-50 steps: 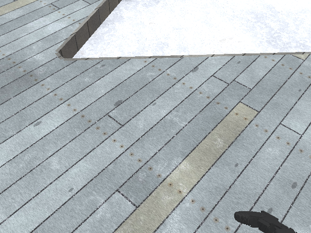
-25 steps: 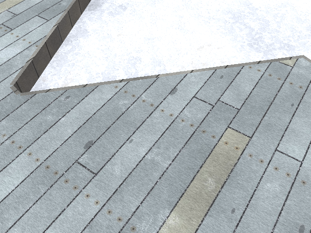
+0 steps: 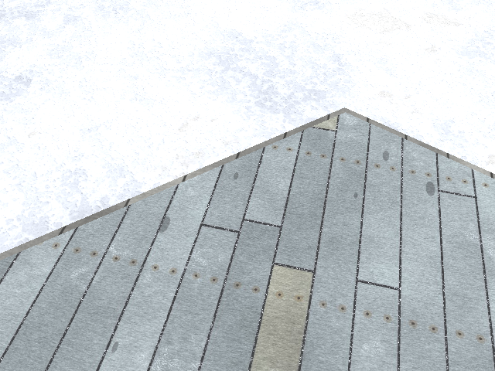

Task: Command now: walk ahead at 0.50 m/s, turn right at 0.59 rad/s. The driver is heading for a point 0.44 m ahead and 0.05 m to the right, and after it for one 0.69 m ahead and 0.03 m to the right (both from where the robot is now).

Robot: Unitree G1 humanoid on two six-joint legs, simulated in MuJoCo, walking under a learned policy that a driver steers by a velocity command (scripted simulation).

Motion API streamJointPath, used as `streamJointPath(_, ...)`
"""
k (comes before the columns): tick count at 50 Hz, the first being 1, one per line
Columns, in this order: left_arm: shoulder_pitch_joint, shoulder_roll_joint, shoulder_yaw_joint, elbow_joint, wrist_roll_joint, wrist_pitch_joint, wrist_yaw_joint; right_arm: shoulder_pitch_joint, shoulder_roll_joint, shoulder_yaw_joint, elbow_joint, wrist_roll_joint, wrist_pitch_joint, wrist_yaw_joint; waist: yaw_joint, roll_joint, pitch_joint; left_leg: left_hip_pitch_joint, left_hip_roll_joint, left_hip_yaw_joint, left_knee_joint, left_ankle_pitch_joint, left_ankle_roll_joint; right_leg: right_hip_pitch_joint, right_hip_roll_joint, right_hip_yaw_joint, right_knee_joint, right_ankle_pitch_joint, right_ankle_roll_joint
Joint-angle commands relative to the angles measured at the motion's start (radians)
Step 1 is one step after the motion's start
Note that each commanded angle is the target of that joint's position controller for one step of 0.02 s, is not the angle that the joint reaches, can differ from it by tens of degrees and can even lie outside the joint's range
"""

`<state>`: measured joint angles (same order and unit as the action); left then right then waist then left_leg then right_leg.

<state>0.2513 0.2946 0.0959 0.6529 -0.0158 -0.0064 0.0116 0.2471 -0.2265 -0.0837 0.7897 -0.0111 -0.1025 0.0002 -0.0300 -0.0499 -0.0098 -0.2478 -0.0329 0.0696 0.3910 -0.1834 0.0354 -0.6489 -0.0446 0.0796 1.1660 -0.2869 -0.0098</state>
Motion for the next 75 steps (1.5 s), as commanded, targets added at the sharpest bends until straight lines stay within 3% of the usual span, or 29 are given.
streamJointPath(1, -0.012, 0.023, 0.002, -0.075, 0.001, -0.002, 0.001, -0.054, -0.131, -0.027, -0.042, 0.002, -0.02, 0.0, 0.024, 0.12, 0.0, 0.089, 0.284, -0.203, -0.22, 0.156, 0.162, -0.109, -0.054, 0.039, -0.08, 0.105, 0.019)
streamJointPath(7, -0.183, 0.002, -0.017, -0.113, -0.003, -0.02, -0.035, 0.011, -0.189, -0.033, 0.013, 0.013, -0.001, -0.008, -0.04, 0.11, 0.021, 0.178, 0.28, -0.042, -0.198, 0.224, 0.124, -0.069, -0.048, -0.029, -0.376, 0.306, 0.001)
streamJointPath(11, -0.267, 0.009, -0.019, -0.157, -0.007, -0.019, -0.056, 0.057, -0.226, -0.039, 0.035, 0.03, 0.018, -0.008, -0.062, 0.127, 0.061, 0.266, 0.318, -0.004, -0.16, 0.263, 0.107, -0.053, -0.029, -0.088, -0.477, 0.197, -0.03)
streamJointPath(14, -0.197, 0.052, 0.005, -0.158, 0.002, -0.014, -0.063, 0.038, -0.274, -0.052, 0.035, 0.044, 0.031, -0.012, 0.006, 0.166, 0.01, 0.291, 0.315, 0.071, 0.019, 0.701, 0.075, 0.132, 0.055, -0.177, -0.538, 0.048, -0.091)
streamJointPath(15, -0.07, 0.082, 0.026, -0.123, 0.002, -0.012, -0.061, 0.028, -0.277, -0.051, 0.034, 0.05, 0.037, -0.016, 0.082, 0.153, -0.053, 0.261, 0.285, 0.116, 0.193, 0.827, 0.053, 0.312, 0.106, -0.207, -0.622, 0.099, -0.125)
streamJointPath(16, 0.118, 0.146, 0.06, -0.072, -0.001, -0.006, -0.048, 0.037, -0.248, -0.039, 0.027, 0.041, 0.035, -0.021, 0.166, 0.111, -0.149, 0.073, 0.25, 0.136, 0.443, 0.719, 0.015, 0.627, 0.098, -0.136, -0.643, 0.155, -0.172)
streamJointPath(17, 0.175, 0.28, 0.084, -0.068, -0.011, -0.011, -0.033, 0.068, -0.134, 0.004, -0.04, -0.008, 0.018, -0.011, 0.124, -0.158, -0.215, -0.401, 0.108, 0.126, 0.836, -0.053, -0.052, 0.988, -0.185, 0.372, -0.681, 0.098, -0.331)
streamJointPath(18, 0.205, 0.251, 0.064, -0.093, -0.008, -0.028, -0.036, 0.033, -0.142, 0.016, -0.062, 0.005, -0.026, 0.004, 0.141, -0.17, -0.38, -0.571, 0.011, -0.112, 1.004, -0.405, -0.046, 1.09, -0.307, 0.766, -0.848, -0.004, -0.442)
streamJointPath(19, 0.182, 0.176, 0.04, -0.078, 0.004, -0.038, -0.041, -0.064, -0.209, -0.005, -0.088, 0.044, -0.045, 0.015, 0.164, -0.087, -0.27, -0.661, 0.066, -0.154, 1.016, -0.309, -0.028, 1.033, -0.265, 0.606, -0.857, 0.049, -0.376)
streamJointPath(21, 0.048, 0.088, 0.008, -0.078, 0.002, -0.042, -0.036, -0.059, -0.185, 0.005, -0.064, 0.028, -0.044, 0.011, 0.079, 0.02, -0.128, -0.553, 0.157, -0.129, 0.853, -0.162, -0.022, 0.747, -0.196, 0.331, -0.858, 0.252, -0.288)
streamJointPath(22, -0.002, 0.053, -0.007, -0.086, 0.01, -0.045, -0.034, -0.047, -0.186, -0.001, -0.054, 0.019, -0.03, 0.009, 0.047, 0.014, -0.091, -0.489, 0.181, -0.129, 0.798, -0.113, -0.03, 0.647, -0.163, 0.262, -0.892, 0.322, -0.267)
streamJointPath(25, -0.015, 0.07, -0.007, -0.059, 0.017, -0.067, -0.029, -0.003, -0.155, 0.005, -0.032, 0.018, 0.007, 0.014, 0.008, -0.009, -0.06, -0.421, 0.188, -0.11, 0.738, -0.046, -0.062, 0.516, -0.151, 0.155, -0.944, 0.474, -0.267)
streamJointPath(32, 0.048, 0.105, -0.005, 0.027, 0.021, -0.09, -0.014, -0.194, -0.105, 0.03, -0.082, 0.031, 0.018, 0.026, 0.079, -0.009, 0.04, -0.42, 0.139, -0.096, 0.34, 0.328, -0.044, 0.515, -0.123, -0.042, -1.024, 0.373, -0.184)
streamJointPath(37, 0.093, 0.117, 0.006, 0.084, 0.01, -0.079, -0.009, -0.277, -0.11, 0.031, -0.137, 0.036, 0.02, 0.057, 0.106, 0.007, 0.091, -0.491, 0.108, -0.105, 0.213, 0.264, 0.005, 0.704, -0.2, -0.083, -0.986, 0.409, -0.161)
streamJointPath(40, 0.069, 0.146, 0.015, 0.086, 0.007, -0.057, 0.005, -0.235, -0.128, 0.021, -0.153, 0.028, 0.022, 0.071, 0.068, -0.024, 0.042, -0.401, 0.048, -0.031, 0.198, 0.101, 0.051, 0.772, -0.209, -0.126, -0.85, 0.775, -0.124)
streamJointPath(42, 0.043, 0.166, 0.017, 0.076, 0.007, -0.039, 0.019, -0.032, -0.195, -0.016, -0.115, 0.024, 0.029, 0.064, -0.045, -0.031, -0.085, -0.104, -0.037, 0.026, 0.166, 0.078, 0.1, 0.72, -0.162, -0.181, -0.552, 1.037, -0.078)
streamJointPath(43, 0.058, 0.139, 0.003, 0.058, 0.018, -0.042, 0.029, 0.117, -0.263, -0.04, -0.091, 0.018, 0.029, 0.05, -0.106, 0.056, -0.181, 0.201, 0.057, -0.139, 0.159, 0.246, 0.152, 0.5, -0.114, -0.193, -0.264, 0.817, -0.034)
streamJointPath(44, 0.206, 0.001, -0.045, 0.031, 0.045, -0.065, 0.007, 0.138, -0.349, -0.05, -0.098, 0.012, 0.021, 0.044, -0.005, 0.324, -0.324, 0.599, 0.353, -0.683, 0.117, 0.314, 0.366, 0.05, 0.106, -0.149, 0.161, -0.143, 0.048)
streamJointPath(45, 0.171, 0.082, -0.034, 0.066, 0.027, -0.092, -0.007, 0.173, -0.258, -0.028, -0.103, 0.021, 0.024, 0.04, -0.072, 0.221, -0.462, 0.657, 0.39, -0.821, 0.028, 0.392, 0.381, -0.005, 0.109, 0.04, 0.278, -0.313, 0.04)
streamJointPath(46, 0.08, 0.121, -0.024, 0.035, -0.012, -0.101, -0.013, 0.11, -0.226, -0.017, -0.114, 0.012, 0.027, 0.034, -0.075, 0.169, -0.331, 0.556, 0.366, -0.642, 0.033, 0.514, 0.332, -0.056, 0.054, 0.048, 0.279, -0.259, 0.033)
streamJointPath(48, -0.023, 0.116, -0.026, 0.015, 0.01, -0.098, 0.004, -0.008, -0.169, 0.001, -0.129, 0.019, 0.03, 0.027, -0.024, 0.025, -0.142, 0.265, 0.296, -0.429, 0.018, 0.69, 0.269, -0.03, -0.022, 0.001, 0.134, -0.174, 0.037)
streamJointPath(49, -0.011, 0.118, -0.02, 0.011, 0.016, -0.083, 0.009, -0.027, -0.149, 0.012, -0.13, 0.007, 0.029, 0.024, 0.013, 0.052, -0.122, 0.157, 0.272, -0.38, -0.011, 0.726, 0.256, 0.046, -0.044, 0.004, 0.088, -0.149, 0.037)
streamJointPath(53, 0.071, 0.058, -0.031, 0.042, 0.021, -0.035, 0.028, -0.073, -0.167, 0.011, -0.109, -0.004, 0.02, 0.02, 0.071, 0.1, -0.115, 0.008, 0.222, -0.244, -0.069, 0.847, 0.248, 0.154, -0.04, -0.02, -0.096, -0.043, 0.072)
streamJointPath(57, 0.01, 0.038, -0.036, 0.046, 0.022, -0.027, 0.028, -0.084, -0.165, 0.015, -0.085, 0.005, 0.046, 0.002, 0.048, 0.121, -0.133, 0.025, 0.172, -0.161, -0.062, 0.785, 0.183, 0.193, -0.037, -0.029, -0.312, 0.154, 0.08)
streamJointPath(64, -0.083, 0.05, -0.027, 0.032, 0.021, -0.023, 0.02, -0.074, -0.14, 0.03, -0.031, 0.002, 0.074, 0.005, 0.018, 0.138, -0.071, 0.078, 0.207, -0.248, -0.006, 0.53, 0.172, 0.262, -0.017, -0.02, -0.575, 0.127, 0.049)
streamJointPath(66, -0.049, 0.061, -0.025, 0.042, 0.033, -0.034, 0.018, -0.063, -0.124, 0.039, -0.021, 0.013, 0.072, 0.005, 0.045, 0.098, -0.071, 0.038, 0.159, -0.249, 0.053, 0.398, 0.111, 0.415, -0.031, 0.0, -0.751, 0.398, 0.009)
streamJointPath(68, -0.056, 0.125, -0.009, 0.046, 0.031, -0.029, 0.025, 0.081, -0.114, 0.037, 0.003, -0.011, 0.057, 0.008, -0.045, -0.07, -0.143, -0.072, 0.043, -0.187, 0.088, 0.095, 0.021, 0.603, -0.138, 0.091, -0.652, 0.692, -0.084)
streamJointPath(70, -0.083, 0.033, -0.024, 0.044, 0.025, -0.015, 0.016, -0.002, -0.106, 0.044, 0.004, -0.007, 0.075, 0.005, 0.005, -0.049, -0.117, -0.054, 0.026, -0.156, 0.061, -0.01, -0.001, 0.546, -0.085, 0.062, -0.655, 0.457, -0.069)
streamJointPath(75, -0.087, 0.047, -0.02, 0.062, 0.026, -0.02, 0.014, -0.044, -0.113, 0.04, 0.004, -0.001, 0.11, 0.0, 0.022, -0.006, -0.056, -0.035, 0.048, -0.178, 0.056, 0.082, 0.024, 0.505, -0.043, 0.029, -0.654, 0.414, -0.032)
